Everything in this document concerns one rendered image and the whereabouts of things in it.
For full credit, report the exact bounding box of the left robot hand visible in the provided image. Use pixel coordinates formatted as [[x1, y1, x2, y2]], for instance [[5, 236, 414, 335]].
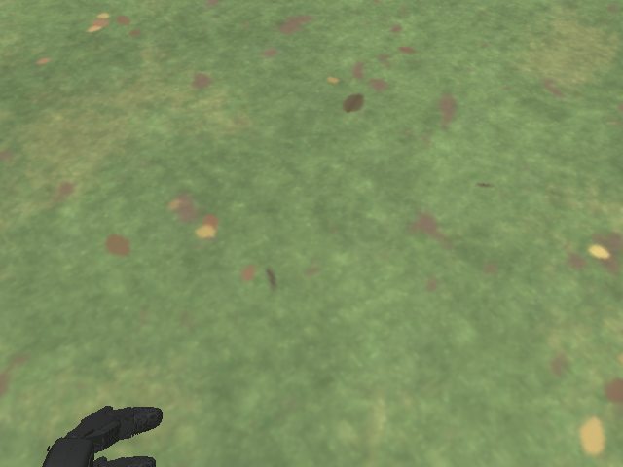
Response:
[[42, 406, 163, 467]]

